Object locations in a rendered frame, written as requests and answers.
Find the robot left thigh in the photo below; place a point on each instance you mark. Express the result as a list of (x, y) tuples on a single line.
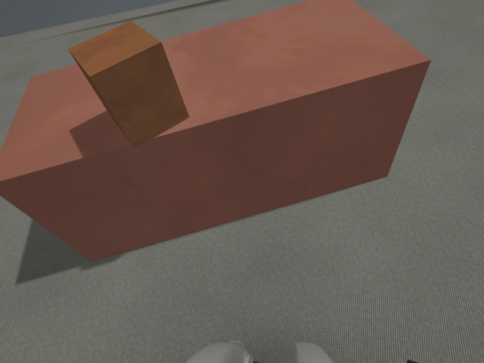
[(221, 353)]

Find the carton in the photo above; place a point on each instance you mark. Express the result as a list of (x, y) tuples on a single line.
[(130, 73)]

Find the robot left shin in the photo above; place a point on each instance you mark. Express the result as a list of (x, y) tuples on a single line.
[(239, 344)]

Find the pedestal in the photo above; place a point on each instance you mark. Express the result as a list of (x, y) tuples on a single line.
[(283, 106)]

